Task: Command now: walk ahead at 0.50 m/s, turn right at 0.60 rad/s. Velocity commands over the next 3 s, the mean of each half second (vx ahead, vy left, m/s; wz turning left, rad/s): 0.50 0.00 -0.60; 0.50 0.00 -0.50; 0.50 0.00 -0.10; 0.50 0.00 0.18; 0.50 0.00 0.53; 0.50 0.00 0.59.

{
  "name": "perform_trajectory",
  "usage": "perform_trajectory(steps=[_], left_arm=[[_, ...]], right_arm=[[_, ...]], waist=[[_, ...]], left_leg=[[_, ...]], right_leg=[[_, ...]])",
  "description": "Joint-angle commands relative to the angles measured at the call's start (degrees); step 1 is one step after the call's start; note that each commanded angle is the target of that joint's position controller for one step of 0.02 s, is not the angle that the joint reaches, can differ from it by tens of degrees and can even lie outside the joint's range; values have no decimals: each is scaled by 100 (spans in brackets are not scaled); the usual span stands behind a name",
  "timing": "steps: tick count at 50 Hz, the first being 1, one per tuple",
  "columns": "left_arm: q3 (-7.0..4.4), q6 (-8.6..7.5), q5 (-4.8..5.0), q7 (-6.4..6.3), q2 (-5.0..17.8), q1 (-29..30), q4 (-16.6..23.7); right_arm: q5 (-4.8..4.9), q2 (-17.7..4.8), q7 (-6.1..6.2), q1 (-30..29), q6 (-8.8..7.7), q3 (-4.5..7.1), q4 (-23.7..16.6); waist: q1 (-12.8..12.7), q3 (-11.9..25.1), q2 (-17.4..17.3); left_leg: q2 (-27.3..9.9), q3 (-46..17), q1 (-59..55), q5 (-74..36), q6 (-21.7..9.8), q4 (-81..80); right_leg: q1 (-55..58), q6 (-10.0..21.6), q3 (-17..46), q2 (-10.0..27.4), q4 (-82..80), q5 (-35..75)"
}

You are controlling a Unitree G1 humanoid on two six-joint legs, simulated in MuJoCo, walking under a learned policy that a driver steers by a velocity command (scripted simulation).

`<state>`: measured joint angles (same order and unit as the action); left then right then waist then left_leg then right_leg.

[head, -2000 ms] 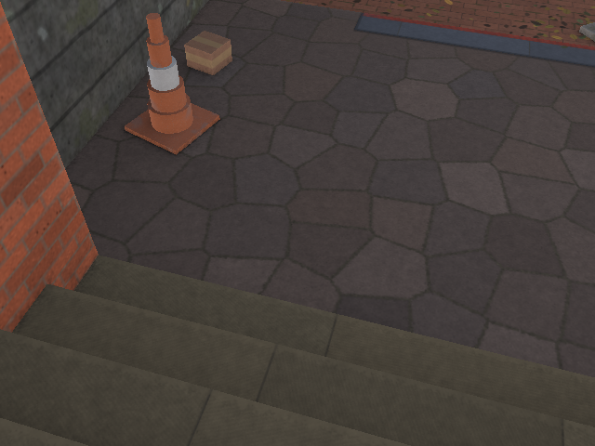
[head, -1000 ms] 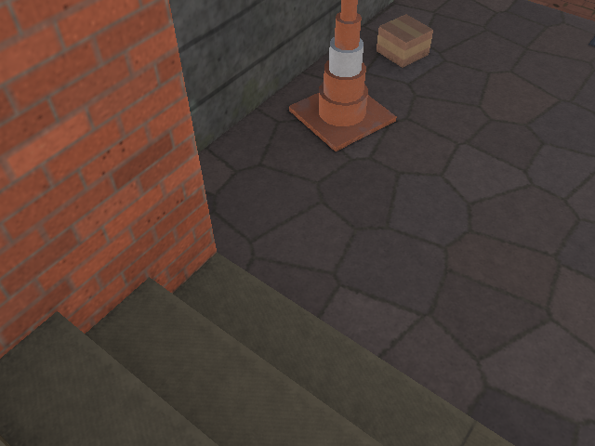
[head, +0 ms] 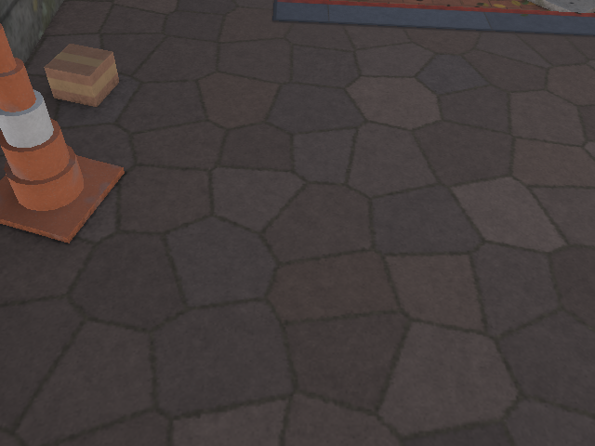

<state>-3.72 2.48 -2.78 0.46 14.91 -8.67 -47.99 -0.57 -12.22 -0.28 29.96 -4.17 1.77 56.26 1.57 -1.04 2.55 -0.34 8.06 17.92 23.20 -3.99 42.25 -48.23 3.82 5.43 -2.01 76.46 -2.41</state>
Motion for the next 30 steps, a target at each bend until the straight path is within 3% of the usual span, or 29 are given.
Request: perform_trajectory(steps=[1,2,4,6,7,8,9,10,12,14,16,17,18,19,20,21,22,23,24,25,26,27,28,29,30], left_arm=[[-108,86,55,43,192,-428,-10],[-117,47,27,101,174,-1,54],[-130,-11,44,144,163,441,114],[-141,-88,40,138,128,867,217],[-119,-111,96,145,45,1117,318],[-89,-143,115,169,-15,1432,393],[-67,-216,33,188,-44,1555,358],[-42,-260,75,260,-123,1562,386],[-2,-321,153,353,-183,1751,451],[71,-356,246,388,-278,2008,519],[119,-322,200,333,-297,2037,517],[139,-345,140,275,-291,1827,405],[78,-342,170,197,-147,1017,144],[-24,-337,123,100,71,206,-189],[-113,-398,34,70,227,-899,-647],[-261,-376,-32,88,615,-1536,-899],[-281,-365,34,117,1029,-1666,-755],[-287,-319,315,84,1048,-1728,-557],[-209,-260,247,12,894,-1745,-486],[-202,-213,215,-53,766,-1323,-489],[-51,-338,214,-53,401,-916,-411],[1,-419,176,-50,272,-647,-383],[50,-485,244,-136,307,-477,-327],[-13,-523,250,-185,512,-477,-363],[-62,-516,265,-197,665,-520,-407]], right_arm=[[44,-624,-11,-209,-80,77,-483],[35,-419,37,-156,-93,35,-383],[-25,-522,82,280,-100,48,-261],[-105,-573,109,731,-117,66,-127],[-186,-495,130,782,-117,54,-93],[-218,-484,136,879,-150,59,-50],[-254,-527,164,895,-165,63,-37],[-284,-470,160,799,-159,41,-39],[-211,-445,159,643,-152,36,-44],[-181,-432,225,634,-84,59,40],[-200,-418,281,784,72,67,195],[-194,-399,293,878,139,73,269],[-223,-544,351,741,226,113,327],[-214,-586,349,744,226,136,327],[-196,-606,388,563,227,120,290],[-211,-494,383,364,270,147,323],[-14,-134,322,763,243,100,-20],[71,-501,283,387,172,100,-478],[-6,-602,260,-317,105,123,-761],[-211,-650,233,-618,105,163,-790],[-326,-774,202,-738,127,222,-756],[-345,-736,216,-664,240,237,-614],[-285,-476,179,-980,344,177,-791],[-364,-316,156,-1035,418,150,-870],[-372,-284,138,-855,451,125,-776]], waist=[[-521,-191,-697],[-404,-382,-715],[-118,-625,-686],[145,-848,-549],[201,-980,-349],[328,-1070,-446],[453,-956,-345],[458,-922,-375],[551,-998,-500],[727,-1128,-641],[857,-1254,-856],[842,-1122,-743],[464,-731,-909],[157,-257,-612],[-454,123,-352],[-829,277,426],[-410,1159,1052],[-780,2272,581],[-926,1761,297],[-598,982,163],[-279,397,-387],[-40,-1,-454],[199,-329,-536],[233,-102,-368],[305,193,-229]], left_leg=[[-1471,-1697,125,-1043,-173,-1741],[-1409,-1718,-204,46,-92,-1585],[-1508,-1841,-644,637,-96,-1510],[-1678,-1876,-1116,561,-137,-1280],[-1681,-1667,-903,672,-220,-1086],[-1595,-1542,-893,328,-221,-1078],[-1517,-1179,-619,-110,-96,-846],[-1414,-897,-362,-261,-93,-654],[-1353,-482,-81,-239,-78,-357],[-1404,-253,-192,-653,-66,-117],[-1451,-193,-800,-1678,-151,381],[-1379,-97,-971,-2256,-171,914],[-1503,-179,-1141,-3052,-295,1726],[-1360,-72,-1332,-3924,-308,2692],[-1200,132,-902,-3575,-280,4236],[-498,422,687,741,-182,6728],[-333,-81,3372,3145,-20,8111],[-628,-563,4070,2650,77,7975],[-555,-776,4693,1583,129,7127],[-625,-859,4554,1216,243,6438],[-773,-1119,4255,163,323,5107],[-818,-1131,3604,-26,460,4562],[-809,-1126,2790,-751,749,3179],[-690,-982,2070,-961,852,2744],[-653,-897,1534,-1178,852,2629]], right_leg=[[-126,102,278,200,-346,1279],[-485,106,533,289,-782,1728],[-921,80,600,232,-1108,1926],[-1418,72,628,235,-1310,1816],[-1350,7,466,203,-1772,2170],[-1235,28,191,185,-2026,2312],[-679,21,34,107,-2538,2741],[-55,43,-181,95,-2937,3099],[769,81,-623,92,-3651,3628],[1215,27,-906,190,-4226,3359],[1300,53,-1090,284,-4795,2602],[1702,126,-1207,255,-5060,2308],[2369,298,-966,430,-5401,1994],[3163,356,-1222,101,-5518,1825],[4378,493,-1293,93,-6060,2535],[5869,896,-557,594,-5976,2876],[8304,1272,210,1596,-2801,6009],[8755,1868,1127,2080,-3058,5253],[7955,2069,1862,2317,-4573,1759],[6526,2069,2461,2265,-5369,-776],[5429,1756,2126,2048,-5312,-912],[4209,1777,2194,1915,-5236,-142],[2887,1625,1603,1451,-5563,403],[2494,1612,1526,1271,-5542,1064],[2330,1608,1337,1145,-5484,2012]])
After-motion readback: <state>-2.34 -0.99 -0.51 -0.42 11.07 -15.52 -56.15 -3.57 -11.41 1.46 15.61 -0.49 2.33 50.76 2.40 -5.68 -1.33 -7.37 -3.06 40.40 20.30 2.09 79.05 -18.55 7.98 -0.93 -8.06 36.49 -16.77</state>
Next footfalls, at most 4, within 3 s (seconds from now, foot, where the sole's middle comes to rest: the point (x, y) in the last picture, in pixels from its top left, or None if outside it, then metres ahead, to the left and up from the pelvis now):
0.40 right None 0.34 -0.12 -0.93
1.02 left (296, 400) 0.79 -0.04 -1.10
1.52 right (376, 353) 0.95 -0.30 -1.10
2.02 left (357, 269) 1.28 -0.27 -1.10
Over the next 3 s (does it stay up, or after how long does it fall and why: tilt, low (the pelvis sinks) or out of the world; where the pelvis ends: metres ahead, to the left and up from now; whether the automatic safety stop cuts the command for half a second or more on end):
stays up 1.58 -0.40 -0.32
